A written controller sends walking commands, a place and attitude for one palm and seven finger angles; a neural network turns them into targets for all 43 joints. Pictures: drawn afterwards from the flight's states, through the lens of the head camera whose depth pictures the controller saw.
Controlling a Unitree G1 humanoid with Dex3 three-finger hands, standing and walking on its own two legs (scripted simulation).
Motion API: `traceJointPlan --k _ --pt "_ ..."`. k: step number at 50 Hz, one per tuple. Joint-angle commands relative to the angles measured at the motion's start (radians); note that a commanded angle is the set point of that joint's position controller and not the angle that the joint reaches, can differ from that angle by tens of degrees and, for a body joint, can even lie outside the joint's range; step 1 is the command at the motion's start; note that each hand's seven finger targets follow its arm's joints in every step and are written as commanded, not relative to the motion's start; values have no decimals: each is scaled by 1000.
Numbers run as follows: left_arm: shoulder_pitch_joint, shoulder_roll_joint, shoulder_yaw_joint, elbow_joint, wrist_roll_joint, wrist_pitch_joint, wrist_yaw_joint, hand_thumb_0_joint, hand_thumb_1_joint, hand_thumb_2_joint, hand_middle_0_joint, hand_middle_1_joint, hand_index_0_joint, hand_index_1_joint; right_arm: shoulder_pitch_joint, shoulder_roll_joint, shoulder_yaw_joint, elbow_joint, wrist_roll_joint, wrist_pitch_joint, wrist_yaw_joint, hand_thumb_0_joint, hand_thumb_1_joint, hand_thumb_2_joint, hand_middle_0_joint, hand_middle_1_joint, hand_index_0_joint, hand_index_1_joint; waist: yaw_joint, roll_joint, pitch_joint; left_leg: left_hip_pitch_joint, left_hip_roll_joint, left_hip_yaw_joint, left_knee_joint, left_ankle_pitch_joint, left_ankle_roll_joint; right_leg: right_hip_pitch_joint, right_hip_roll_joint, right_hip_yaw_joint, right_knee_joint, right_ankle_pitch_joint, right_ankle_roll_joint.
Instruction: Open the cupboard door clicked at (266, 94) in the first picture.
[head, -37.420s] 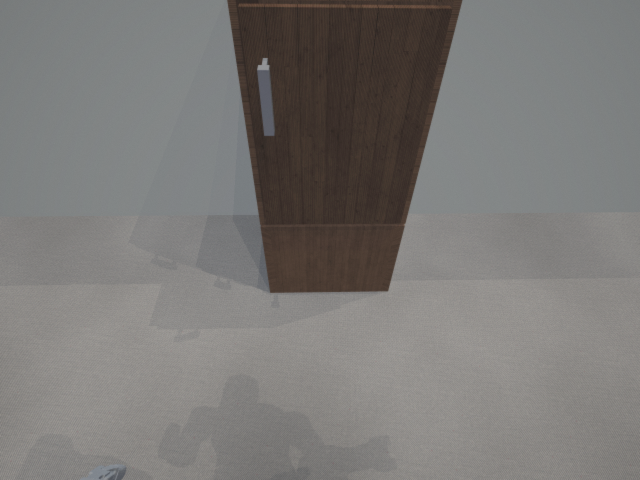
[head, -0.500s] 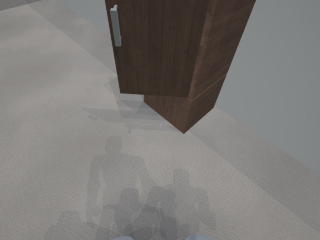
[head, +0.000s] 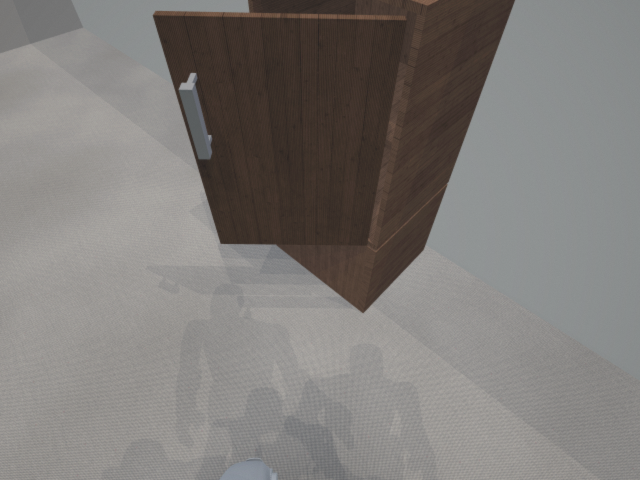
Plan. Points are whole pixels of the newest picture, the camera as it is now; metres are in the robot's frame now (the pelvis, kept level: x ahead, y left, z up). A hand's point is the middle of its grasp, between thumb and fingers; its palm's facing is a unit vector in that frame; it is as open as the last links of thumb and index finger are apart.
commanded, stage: take the last steps up to it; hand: left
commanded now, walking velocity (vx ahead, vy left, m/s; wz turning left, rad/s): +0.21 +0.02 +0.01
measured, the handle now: (199, 117) +0.71 +0.27 +0.05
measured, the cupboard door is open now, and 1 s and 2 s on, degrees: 43 43 43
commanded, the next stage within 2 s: come to a stop and stand still in 0.12 s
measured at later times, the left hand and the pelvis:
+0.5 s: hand (175, 442) +0.20 +0.23 -0.18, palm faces +0.00 -0.98 -0.22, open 7.3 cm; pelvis +0.13 +0.04 -0.01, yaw -1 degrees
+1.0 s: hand (176, 468) +0.16 +0.22 -0.19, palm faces +0.04 -0.98 -0.20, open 7.4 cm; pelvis +0.11 +0.04 -0.01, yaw -1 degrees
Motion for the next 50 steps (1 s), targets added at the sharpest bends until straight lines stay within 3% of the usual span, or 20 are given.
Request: traceJointPlan --k 1,4,5,6,7,10,14,25,27,28,30,31,32,37,41,44,46,47,48,50 --pt "71 137 20 5 4 -11 0 0 900 900 -200 -300 -200 -300 -39 -15 5 -74 0 -37 6 0 -900 -900 200 300 200 300 28 -135 -9 37 -25 29 -192 33 6 38 -241 131 -88 243 -124" --pt "64 123 15 22 -3 6 -2 0 900 900 -200 -300 -200 -300 49 -55 2 -35 -5 -51 -5 0 -900 -900 200 300 200 300 -21 -74 -14 324 -61 57 -357 119 21 -114 -182 96 57 175 -73" --pt "66 94 11 10 -4 12 -3 0 900 900 -200 -300 -200 -300 165 -123 -13 -7 -10 -58 -16 0 -900 -900 200 300 200 300 -72 62 -72 488 42 -70 -390 149 64 -223 -126 47 246 94 -41" --pt "85 44 3 -16 -9 14 -6 0 900 900 -200 -300 -200 -300 276 -231 -39 8 -22 -56 -29 0 -900 -900 200 300 200 300 -99 288 -137 610 272 -369 -462 195 170 -389 -9 -41 504 -244 6" --pt "43 56 0 -46 0 14 -1 0 900 900 -200 -300 -200 -300 310 -244 -36 10 -18 -41 -38 0 -900 -900 200 300 200 300 -110 246 -145 575 353 -473 -532 161 243 -443 16 29 704 -404 -5" --pt "-11 50 2 -30 5 27 -7 0 900 900 -200 -300 -200 -300 124 -140 -10 -45 -10 -47 -48 0 -900 -900 200 300 200 300 -33 153 -22 319 290 -345 -606 63 223 -477 -84 130 852 -211 0" --pt "76 3 -13 19 -2 64 1 0 900 900 -200 -300 -200 -300 36 -83 16 -58 -4 -56 -62 0 -900 -900 200 300 200 300 34 57 -46 214 203 -115 -566 507 169 -269 -76 126 600 -83 38" --pt "-53 83 13 -100 3 110 12 0 900 900 -200 -300 -200 -300 55 -183 -35 -50 -7 12 -77 0 -900 -900 200 300 200 300 1 149 -77 336 244 -158 -405 758 182 -211 -2 78 310 -106 20" --pt "-7 104 17 -99 2 99 15 0 900 900 -200 -300 -200 -300 36 -181 -41 -61 0 19 -71 0 -900 -900 200 300 200 300 25 126 -115 321 195 -125 -332 640 132 -103 -14 81 140 109 12" --pt "0 143 22 -102 7 90 19 0 900 900 -200 -300 -200 -300 44 -155 -41 -68 5 22 -66 0 -900 -900 200 300 200 300 22 25 -138 269 122 -77 -260 475 81 -32 -83 160 99 391 -10" --pt "-7 212 27 -103 9 72 26 0 900 900 -200 -300 -200 -300 43 -72 -24 -91 14 37 -52 0 -900 -900 200 300 200 300 25 -216 -132 93 -74 18 -1 -255 -3 41 -343 341 82 912 -171" --pt "-1 210 25 -97 6 68 32 0 900 900 -200 -300 -200 -300 -1 -73 -24 -96 14 53 -55 0 -900 -900 200 300 200 300 48 -220 -140 64 -75 -64 140 -368 2 29 -363 364 79 961 -209" --pt "-34 198 21 -98 4 67 38 0 900 900 -200 -300 -200 -300 -18 -75 -22 -93 14 59 -56 0 -900 -900 200 300 200 300 31 -213 -117 21 -75 -97 226 -335 -5 45 -332 340 90 969 -215" --pt "-68 194 22 -114 0 63 41 0 900 900 -200 -300 -200 -300 -40 -86 -13 -86 14 61 -38 0 -900 -900 200 300 200 300 33 -159 -116 26 -74 -95 165 -206 -34 80 -266 249 62 785 -164" --pt "-67 210 29 -105 7 63 36 0 900 900 -200 -300 -200 -300 -46 -77 -6 -91 15 52 -31 0 -900 -900 200 300 200 300 40 -170 -84 110 -77 -62 -55 -185 -29 35 -259 270 27 576 -165" --pt "-88 202 27 -94 6 63 30 0 900 900 -200 -300 -200 -300 8 -65 -2 -69 14 38 -33 0 -900 -900 200 300 200 300 11 -168 -84 264 -88 -33 -307 -41 -22 -44 -214 254 47 394 -117" --pt "-98 162 16 -97 -11 69 25 0 900 900 -200 -300 -200 -300 56 -107 -2 -52 8 20 -35 0 -900 -900 200 300 200 300 -5 -40 -88 410 -10 -99 -456 137 15 -166 -145 208 107 170 -42" --pt "-81 124 7 -100 -13 76 20 0 900 900 -200 -300 -200 -300 25 -152 -4 -68 2 13 -38 0 -900 -900 200 300 200 300 16 89 -77 345 102 -224 -480 201 68 -171 -73 162 114 27 3" --pt "-74 104 1 -96 -8 80 19 0 900 900 -200 -300 -200 -300 -15 -181 -2 -85 -3 17 -38 0 -900 -900 200 300 200 300 33 89 -56 226 153 -244 -503 108 97 -104 -50 123 95 -55 21" --pt "-87 105 -5 -72 0 92 13 0 900 900 -200 -300 -200 -300 -62 -164 6 -83 -4 15 -41 0 -900 -900 200 300 200 300 36 153 2 142 102 -241 -582 -70 88 -62 -39 104 105 -37 25"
